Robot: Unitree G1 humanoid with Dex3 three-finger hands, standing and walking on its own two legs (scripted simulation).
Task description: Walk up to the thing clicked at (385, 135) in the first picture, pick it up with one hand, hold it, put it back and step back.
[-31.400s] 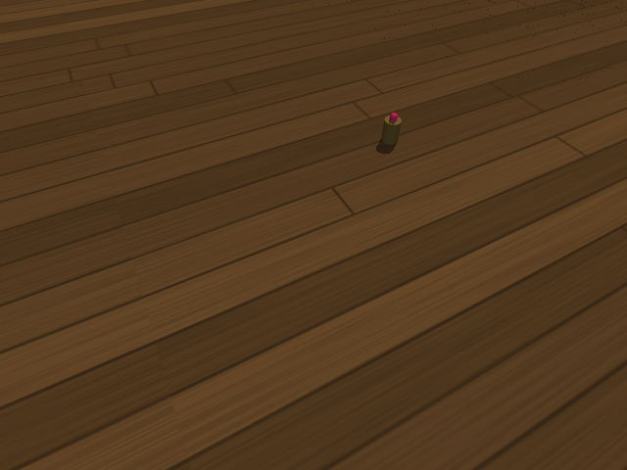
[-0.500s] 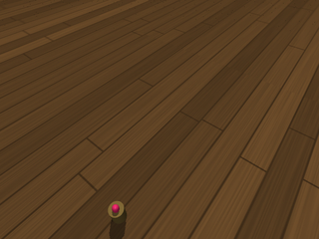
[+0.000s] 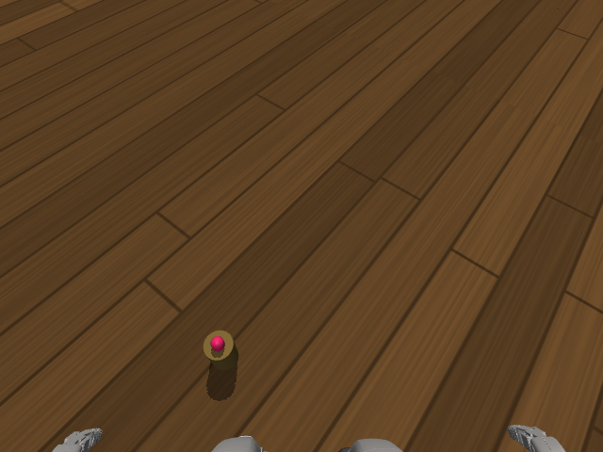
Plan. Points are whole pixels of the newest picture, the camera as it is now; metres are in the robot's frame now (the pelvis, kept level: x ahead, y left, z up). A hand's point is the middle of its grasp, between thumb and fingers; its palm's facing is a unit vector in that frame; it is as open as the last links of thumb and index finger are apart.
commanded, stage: step back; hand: left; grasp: from the side
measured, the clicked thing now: (220, 349) +0.43 +0.23 -0.69
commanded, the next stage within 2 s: none
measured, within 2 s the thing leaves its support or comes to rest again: neither
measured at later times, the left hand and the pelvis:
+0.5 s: hand out of the picture -0.01 +0.27 -0.17, palm faces -0.10 -0.91 -0.39, open 7.4 cm; pelvis -0.11 +0.00 -0.02, yaw -5 degrees
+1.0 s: hand out of the picture -0.11 +0.27 -0.15, palm faces +0.00 -0.94 -0.35, open 7.4 cm; pelvis -0.24 +0.01 +0.00, yaw +1 degrees
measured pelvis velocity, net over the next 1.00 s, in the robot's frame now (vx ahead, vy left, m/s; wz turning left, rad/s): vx -0.24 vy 0.01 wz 0.01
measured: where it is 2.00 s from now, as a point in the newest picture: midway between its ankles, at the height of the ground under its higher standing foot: outside the picture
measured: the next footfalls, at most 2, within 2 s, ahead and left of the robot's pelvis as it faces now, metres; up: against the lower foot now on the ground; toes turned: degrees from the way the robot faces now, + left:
right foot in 0.48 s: -0.10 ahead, -0.11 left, +0.00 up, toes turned -2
left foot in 0.84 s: -0.19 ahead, +0.12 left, +0.00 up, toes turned -2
